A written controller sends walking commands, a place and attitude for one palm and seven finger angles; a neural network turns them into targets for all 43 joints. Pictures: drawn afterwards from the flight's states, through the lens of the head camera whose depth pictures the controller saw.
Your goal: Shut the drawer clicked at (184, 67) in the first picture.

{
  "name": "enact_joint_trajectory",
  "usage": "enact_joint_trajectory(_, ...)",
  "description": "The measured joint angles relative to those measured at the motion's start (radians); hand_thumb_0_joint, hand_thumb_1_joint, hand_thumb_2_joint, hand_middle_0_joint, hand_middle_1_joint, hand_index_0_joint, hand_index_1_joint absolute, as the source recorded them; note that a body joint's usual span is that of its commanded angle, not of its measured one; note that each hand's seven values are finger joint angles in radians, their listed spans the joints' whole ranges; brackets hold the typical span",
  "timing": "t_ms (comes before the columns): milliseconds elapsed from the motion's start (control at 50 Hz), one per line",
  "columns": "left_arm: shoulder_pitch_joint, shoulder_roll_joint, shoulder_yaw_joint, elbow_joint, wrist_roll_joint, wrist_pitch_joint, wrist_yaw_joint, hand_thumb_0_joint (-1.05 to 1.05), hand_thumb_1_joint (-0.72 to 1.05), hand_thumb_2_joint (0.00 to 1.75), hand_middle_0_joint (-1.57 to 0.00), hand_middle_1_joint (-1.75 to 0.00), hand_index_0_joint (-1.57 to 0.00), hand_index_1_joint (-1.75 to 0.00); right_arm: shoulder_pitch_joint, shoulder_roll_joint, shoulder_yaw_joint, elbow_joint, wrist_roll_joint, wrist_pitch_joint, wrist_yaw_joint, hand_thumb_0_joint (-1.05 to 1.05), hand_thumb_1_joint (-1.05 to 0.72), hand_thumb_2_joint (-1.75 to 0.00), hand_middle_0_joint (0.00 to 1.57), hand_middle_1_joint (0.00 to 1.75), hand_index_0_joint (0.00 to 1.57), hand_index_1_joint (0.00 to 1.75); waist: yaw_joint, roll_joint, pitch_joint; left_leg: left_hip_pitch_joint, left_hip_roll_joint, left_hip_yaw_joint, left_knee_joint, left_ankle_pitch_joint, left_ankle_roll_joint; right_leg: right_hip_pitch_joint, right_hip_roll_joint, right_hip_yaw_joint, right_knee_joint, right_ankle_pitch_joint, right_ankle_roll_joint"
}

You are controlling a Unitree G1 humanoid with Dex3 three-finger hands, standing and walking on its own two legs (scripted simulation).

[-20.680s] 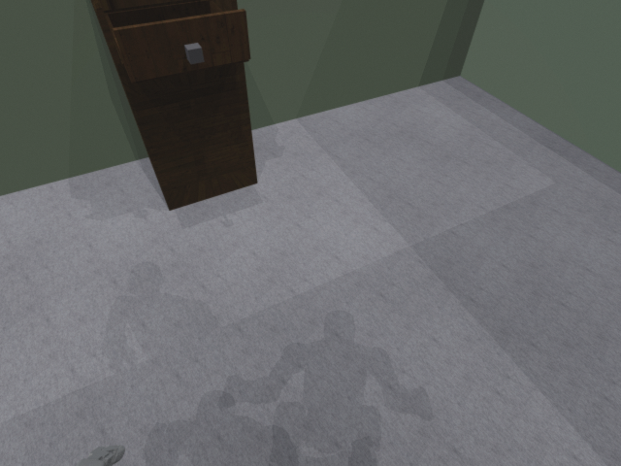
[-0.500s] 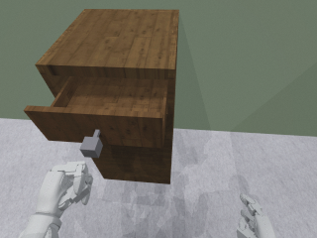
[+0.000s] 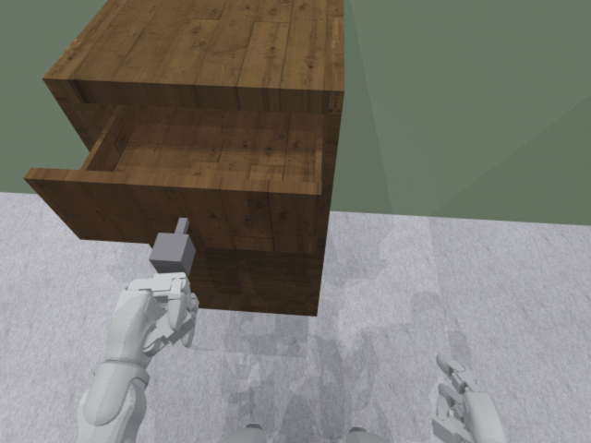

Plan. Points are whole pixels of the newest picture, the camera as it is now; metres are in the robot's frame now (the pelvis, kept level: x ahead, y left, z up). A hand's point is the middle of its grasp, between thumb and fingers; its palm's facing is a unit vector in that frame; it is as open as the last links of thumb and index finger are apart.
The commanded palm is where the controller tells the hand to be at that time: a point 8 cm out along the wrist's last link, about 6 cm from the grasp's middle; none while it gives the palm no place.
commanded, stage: bring the fist close to the handle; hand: left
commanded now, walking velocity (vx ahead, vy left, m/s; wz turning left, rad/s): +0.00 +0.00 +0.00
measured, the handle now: (177, 242) +0.37 +0.18 +0.05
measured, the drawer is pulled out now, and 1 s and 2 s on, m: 0.15 0.14 0.01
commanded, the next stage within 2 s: push the drawer shut in 0.46 s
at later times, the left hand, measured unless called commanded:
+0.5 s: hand (199, 320) +0.26 +0.13 +0.04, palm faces -0.06 -1.00 -0.04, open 3.3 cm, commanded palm +0.25 +0.20 +0.05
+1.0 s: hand (200, 285) +0.31 +0.14 +0.05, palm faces -0.04 -1.00 -0.06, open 3.2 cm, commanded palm +0.30 +0.20 +0.05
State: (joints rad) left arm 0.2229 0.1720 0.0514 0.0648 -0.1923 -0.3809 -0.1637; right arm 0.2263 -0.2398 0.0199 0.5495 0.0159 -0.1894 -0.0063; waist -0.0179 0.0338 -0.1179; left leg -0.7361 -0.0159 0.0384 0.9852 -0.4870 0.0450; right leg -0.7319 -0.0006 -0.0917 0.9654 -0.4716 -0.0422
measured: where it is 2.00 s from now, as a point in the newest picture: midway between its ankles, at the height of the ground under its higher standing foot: outside the picture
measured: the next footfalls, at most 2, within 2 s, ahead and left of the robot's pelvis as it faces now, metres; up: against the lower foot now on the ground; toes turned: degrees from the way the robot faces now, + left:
none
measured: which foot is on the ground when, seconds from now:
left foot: down 0.00-1.00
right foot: down 0.00-1.00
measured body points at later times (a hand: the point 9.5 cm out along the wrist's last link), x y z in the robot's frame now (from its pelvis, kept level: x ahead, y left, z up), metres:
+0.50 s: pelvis -0.01 +0.00 -0.01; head +0.05 +0.00 +0.44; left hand +0.26 +0.19 +0.04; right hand +0.16 -0.24 -0.10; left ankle +0.00 +0.09 -0.68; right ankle +0.00 -0.09 -0.68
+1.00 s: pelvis -0.01 -0.01 -0.01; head +0.06 -0.02 +0.44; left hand +0.30 +0.19 +0.05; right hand +0.14 -0.26 -0.11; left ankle +0.00 +0.09 -0.68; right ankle +0.00 -0.09 -0.68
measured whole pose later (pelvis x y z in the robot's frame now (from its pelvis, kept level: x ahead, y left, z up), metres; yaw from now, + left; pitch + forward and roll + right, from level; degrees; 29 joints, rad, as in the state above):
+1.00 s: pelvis -0.01 -0.01 -0.01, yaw +1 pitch +15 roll +0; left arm -0.05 0.21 0.08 0.30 -0.19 -0.39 -0.15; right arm 0.24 -0.26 0.02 0.58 0.03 -0.09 -0.03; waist -0.02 0.03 -0.12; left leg -0.80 -0.01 0.02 1.03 -0.48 0.03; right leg -0.79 0.00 -0.11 1.01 -0.48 -0.06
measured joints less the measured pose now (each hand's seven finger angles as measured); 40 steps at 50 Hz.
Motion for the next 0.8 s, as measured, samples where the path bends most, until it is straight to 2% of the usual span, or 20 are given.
enact_joint_trajectory(140,-0.076,-0.006,-0.011,0.050,0.019,0.010,0.026,0.02,0.90,0.90,-1.40,-1.60,-1.40,-1.60,0.001,0.006,0.005,-0.008,-0.002,0.042,0.007,0.01,-0.90,-0.90,0.20,0.30,0.20,0.30,-0.001,0.001,-0.013,-0.055,0.000,0.007,0.050,-0.016,0.007,-0.056,-0.003,0.005,0.048,-0.012,0.005)
enact_joint_trajectory(260,-0.043,0.000,-0.013,0.007,0.018,0.031,0.048,0.02,0.90,0.90,-1.40,-1.60,-1.40,-1.60,0.024,0.006,0.002,-0.024,0.004,0.074,0.006,0.01,-0.90,-0.90,0.20,0.30,0.20,0.30,-0.002,0.003,-0.018,-0.040,0.003,0.012,0.038,-0.013,0.009,-0.042,0.001,0.011,0.034,-0.005,0.007)
enact_joint_trajectory(380,-0.027,-0.002,-0.025,0.003,0.020,0.019,0.061,0.01,0.90,0.90,-1.40,-1.60,-1.40,-1.60,0.032,-0.005,0.002,-0.033,0.008,0.085,0.004,0.01,-0.90,-0.90,0.20,0.30,0.20,0.30,-0.004,0.005,-0.023,-0.036,0.002,0.005,0.036,-0.008,0.008,-0.034,0.000,0.003,0.029,-0.002,0.006)
enact_joint_trajectory(580,-0.079,0.015,-0.025,0.039,0.032,0.018,0.073,0.02,0.90,0.90,-1.40,-1.60,-1.40,-1.60,0.005,-0.008,0.002,-0.035,0.007,0.090,-0.007,0.01,-0.90,-0.90,0.20,0.30,0.20,0.30,-0.011,-0.005,-0.008,-0.054,0.007,-0.004,0.052,-0.007,0.000,-0.051,0.004,-0.005,0.045,-0.003,-0.005)
enact_joint_trajectory(660,-0.117,0.025,-0.003,0.065,0.022,0.010,0.072,0.02,0.90,0.90,-1.40,-1.60,-1.40,-1.60,0.004,-0.007,0.006,-0.024,0.008,0.092,-0.007,0.01,-0.90,-0.90,0.20,0.30,0.20,0.30,-0.011,-0.002,-0.012,-0.052,0.008,-0.007,0.047,-0.006,-0.005,-0.048,0.005,-0.009,0.041,-0.004,-0.008)
enact_joint_trajectory(800,-0.184,0.031,0.017,0.138,0.007,0.029,0.035,0.01,0.90,0.90,-1.43,-1.60,-1.40,-1.60,0.011,-0.011,0.007,-0.010,0.015,0.099,-0.010,0.01,-0.90,-0.90,0.20,0.30,0.20,0.30,-0.007,0.005,-0.013,-0.050,0.008,-0.011,0.037,-0.003,-0.010,-0.047,0.006,-0.012,0.035,-0.005,-0.013)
